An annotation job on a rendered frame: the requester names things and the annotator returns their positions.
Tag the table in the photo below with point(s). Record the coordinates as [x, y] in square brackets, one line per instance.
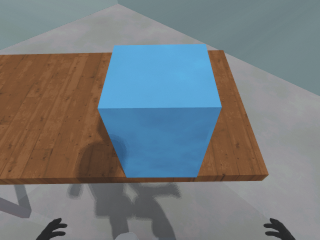
[51, 131]

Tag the carton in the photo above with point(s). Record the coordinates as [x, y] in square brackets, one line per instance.
[160, 105]

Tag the left robot hand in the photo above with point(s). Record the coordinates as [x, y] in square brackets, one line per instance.
[47, 233]

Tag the right robot hand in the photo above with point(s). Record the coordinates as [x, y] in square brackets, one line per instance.
[283, 233]

